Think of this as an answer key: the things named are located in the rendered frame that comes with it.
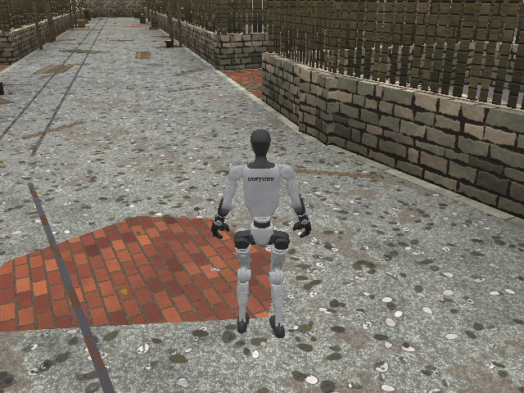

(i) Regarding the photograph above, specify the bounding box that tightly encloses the robot right upper arm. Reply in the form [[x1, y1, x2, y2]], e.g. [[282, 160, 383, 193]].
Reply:
[[278, 165, 302, 209]]

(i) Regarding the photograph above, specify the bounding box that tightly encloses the left robot forearm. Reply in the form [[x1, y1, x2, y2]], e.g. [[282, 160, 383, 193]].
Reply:
[[214, 198, 229, 226]]

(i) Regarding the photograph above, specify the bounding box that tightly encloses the right robot forearm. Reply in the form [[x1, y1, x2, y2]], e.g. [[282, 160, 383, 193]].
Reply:
[[294, 196, 309, 225]]

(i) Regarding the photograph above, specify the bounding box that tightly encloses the right robot hand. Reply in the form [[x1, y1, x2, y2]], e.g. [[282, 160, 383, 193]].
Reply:
[[293, 221, 312, 237]]

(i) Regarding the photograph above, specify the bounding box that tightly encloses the robot right thigh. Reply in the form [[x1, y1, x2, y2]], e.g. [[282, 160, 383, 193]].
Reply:
[[269, 228, 290, 286]]

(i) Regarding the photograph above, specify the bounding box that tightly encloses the robot left upper arm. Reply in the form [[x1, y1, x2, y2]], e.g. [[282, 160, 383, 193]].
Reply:
[[221, 165, 244, 210]]

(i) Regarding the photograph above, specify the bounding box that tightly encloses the left robot hand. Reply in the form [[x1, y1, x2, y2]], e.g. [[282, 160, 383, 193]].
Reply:
[[211, 220, 229, 239]]

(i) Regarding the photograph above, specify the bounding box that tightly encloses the humanoid robot torso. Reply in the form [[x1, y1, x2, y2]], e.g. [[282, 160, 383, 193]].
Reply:
[[242, 161, 281, 246]]

